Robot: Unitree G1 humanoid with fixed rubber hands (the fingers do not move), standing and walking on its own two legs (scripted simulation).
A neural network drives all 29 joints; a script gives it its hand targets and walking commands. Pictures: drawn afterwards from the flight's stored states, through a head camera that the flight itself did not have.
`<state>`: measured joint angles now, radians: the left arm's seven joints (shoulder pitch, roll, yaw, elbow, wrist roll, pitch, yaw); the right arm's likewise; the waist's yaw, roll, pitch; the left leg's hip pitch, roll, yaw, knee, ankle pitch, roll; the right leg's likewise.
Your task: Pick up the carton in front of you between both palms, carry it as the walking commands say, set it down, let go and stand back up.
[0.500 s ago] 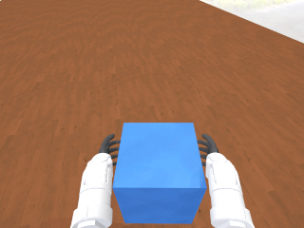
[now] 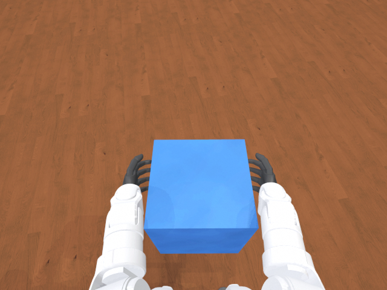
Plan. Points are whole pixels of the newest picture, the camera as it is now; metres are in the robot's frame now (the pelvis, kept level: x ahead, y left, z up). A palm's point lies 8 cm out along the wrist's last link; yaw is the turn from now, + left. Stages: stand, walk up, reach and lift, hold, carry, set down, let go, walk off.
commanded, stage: set down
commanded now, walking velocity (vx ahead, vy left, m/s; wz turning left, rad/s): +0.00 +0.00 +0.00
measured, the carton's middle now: (199, 200) +0.33 +0.01 -0.11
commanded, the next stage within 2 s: none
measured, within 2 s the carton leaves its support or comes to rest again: neither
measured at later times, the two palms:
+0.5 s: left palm (143, 200) +0.35 +0.17 -0.20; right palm (244, 196) +0.38 -0.12 -0.20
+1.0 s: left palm (149, 210) +0.38 +0.19 -0.36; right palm (231, 203) +0.42 -0.11 -0.37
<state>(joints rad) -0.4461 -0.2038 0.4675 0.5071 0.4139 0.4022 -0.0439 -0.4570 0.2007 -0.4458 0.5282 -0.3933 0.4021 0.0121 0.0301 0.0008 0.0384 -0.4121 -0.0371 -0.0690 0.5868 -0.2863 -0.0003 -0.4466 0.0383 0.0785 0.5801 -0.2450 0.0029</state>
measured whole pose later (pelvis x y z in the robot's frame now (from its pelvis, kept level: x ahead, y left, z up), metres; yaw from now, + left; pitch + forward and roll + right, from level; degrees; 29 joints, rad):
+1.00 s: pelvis -0.08 -0.01 -0.26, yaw +2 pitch +47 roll +2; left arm -0.96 0.00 0.48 0.65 0.15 0.26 0.05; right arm -1.03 -0.01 -0.36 0.72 -0.17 0.26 -0.10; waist 0.06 -0.02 -0.13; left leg -2.00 -0.11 -0.07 1.72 -0.54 -0.06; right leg -2.05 0.13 0.08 1.71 -0.48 0.04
